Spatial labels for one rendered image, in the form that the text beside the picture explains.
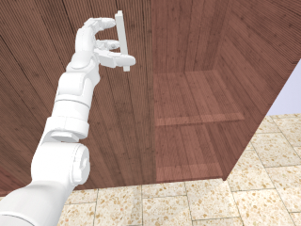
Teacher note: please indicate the wardrobe door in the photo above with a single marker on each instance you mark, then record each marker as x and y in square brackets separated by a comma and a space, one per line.
[37, 42]
[8, 182]

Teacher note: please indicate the robot left forearm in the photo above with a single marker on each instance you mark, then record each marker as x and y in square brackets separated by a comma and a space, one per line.
[73, 98]

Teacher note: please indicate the robot left upper arm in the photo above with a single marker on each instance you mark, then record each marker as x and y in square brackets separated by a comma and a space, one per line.
[58, 168]

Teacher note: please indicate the handle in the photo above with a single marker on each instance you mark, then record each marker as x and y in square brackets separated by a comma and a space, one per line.
[122, 36]

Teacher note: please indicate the left robot hand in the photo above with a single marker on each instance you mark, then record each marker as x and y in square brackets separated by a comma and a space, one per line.
[85, 41]

